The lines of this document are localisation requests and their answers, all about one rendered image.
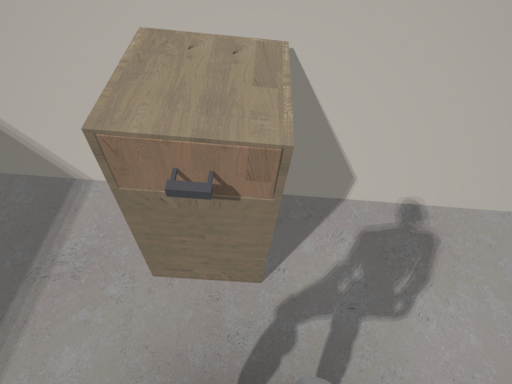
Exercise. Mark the handle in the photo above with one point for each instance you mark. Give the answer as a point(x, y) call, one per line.
point(185, 189)

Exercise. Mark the drawer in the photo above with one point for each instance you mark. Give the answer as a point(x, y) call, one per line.
point(147, 163)

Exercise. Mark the cabinet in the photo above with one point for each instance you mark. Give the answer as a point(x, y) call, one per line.
point(197, 87)

